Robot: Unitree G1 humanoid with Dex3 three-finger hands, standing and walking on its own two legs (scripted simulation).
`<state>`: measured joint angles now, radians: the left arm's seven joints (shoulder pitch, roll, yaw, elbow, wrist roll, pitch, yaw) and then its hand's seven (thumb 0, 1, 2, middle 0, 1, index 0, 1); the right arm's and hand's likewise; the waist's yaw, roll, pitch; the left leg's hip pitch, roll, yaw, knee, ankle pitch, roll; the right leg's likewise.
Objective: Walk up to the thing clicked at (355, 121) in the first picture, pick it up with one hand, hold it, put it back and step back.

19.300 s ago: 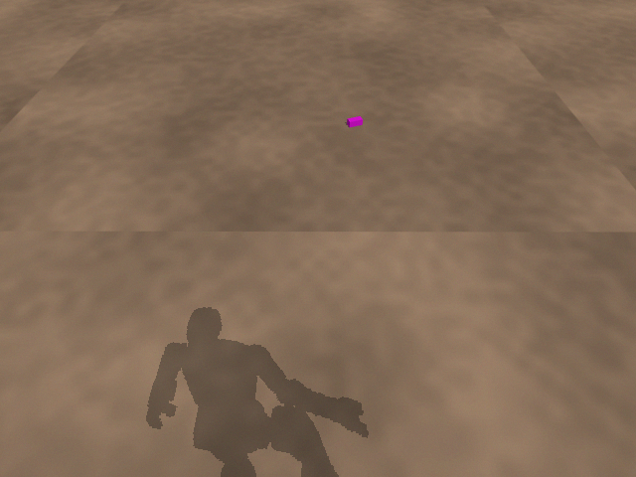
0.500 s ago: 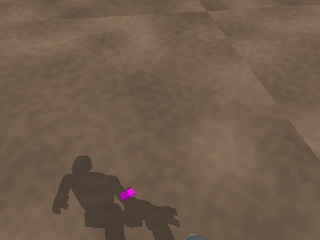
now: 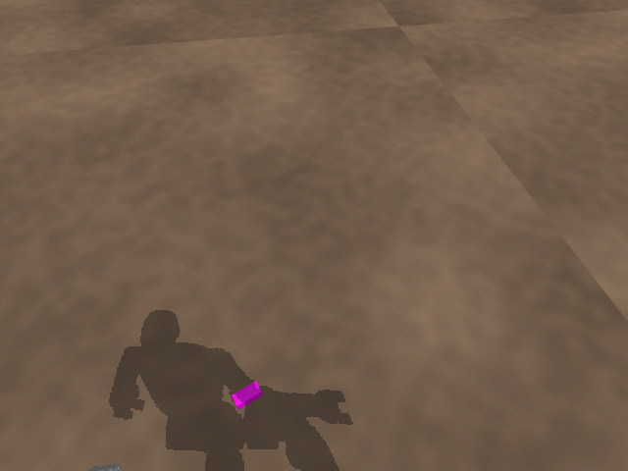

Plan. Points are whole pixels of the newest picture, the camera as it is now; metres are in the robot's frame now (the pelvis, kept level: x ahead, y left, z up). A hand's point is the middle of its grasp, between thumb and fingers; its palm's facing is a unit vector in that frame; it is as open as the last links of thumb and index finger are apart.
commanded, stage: walk up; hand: left
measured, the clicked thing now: (247, 395) +0.44 +0.22 -0.74
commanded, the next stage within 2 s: none
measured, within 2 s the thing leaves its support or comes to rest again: neither
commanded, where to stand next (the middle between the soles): +0.05 -0.01 m, yaw +0 degrees
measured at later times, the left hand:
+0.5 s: hand out of the picture +0.14 +0.22 -0.13, palm faces -0.05 -0.91 -0.41, open 7.4 cm
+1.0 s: hand out of the picture +0.05 +0.29 -0.14, palm faces -0.09 -0.91 -0.40, open 7.4 cm
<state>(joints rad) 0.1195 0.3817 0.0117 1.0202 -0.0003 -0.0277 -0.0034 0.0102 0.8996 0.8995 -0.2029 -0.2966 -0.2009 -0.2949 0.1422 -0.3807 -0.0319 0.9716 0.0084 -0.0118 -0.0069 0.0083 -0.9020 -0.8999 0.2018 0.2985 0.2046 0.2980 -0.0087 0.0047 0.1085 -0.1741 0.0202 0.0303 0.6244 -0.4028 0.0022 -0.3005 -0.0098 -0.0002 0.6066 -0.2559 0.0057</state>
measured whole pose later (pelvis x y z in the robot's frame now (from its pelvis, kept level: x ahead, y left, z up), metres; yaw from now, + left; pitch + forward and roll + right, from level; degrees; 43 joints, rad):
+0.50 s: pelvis +0.03 -0.03 +0.01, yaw +0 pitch -3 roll +1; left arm 0.10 0.33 0.02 0.93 0.02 0.00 0.01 0.01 0.90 0.90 -0.21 -0.30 -0.20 -0.30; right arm 0.20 -0.43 -0.05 0.99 0.02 0.05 -0.01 0.01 -0.91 -0.90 0.20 0.30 0.20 0.30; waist -0.02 0.05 0.17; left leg -0.41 -0.03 -0.11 0.98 -0.46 -0.01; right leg -0.30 -0.03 -0.06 0.58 -0.22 -0.04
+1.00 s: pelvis -0.01 +0.00 +0.01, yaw -2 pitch -3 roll +0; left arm 0.25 0.42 0.06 1.02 0.03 -0.01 -0.03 0.01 0.90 0.90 -0.20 -0.30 -0.20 -0.29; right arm 0.22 -0.39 -0.07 0.90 -0.04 -0.02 0.05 0.01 -0.90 -0.90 0.20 0.30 0.21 0.30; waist -0.02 0.01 0.08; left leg -0.24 0.03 0.06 0.57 -0.30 0.06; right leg -0.26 0.00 -0.01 0.73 -0.56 -0.02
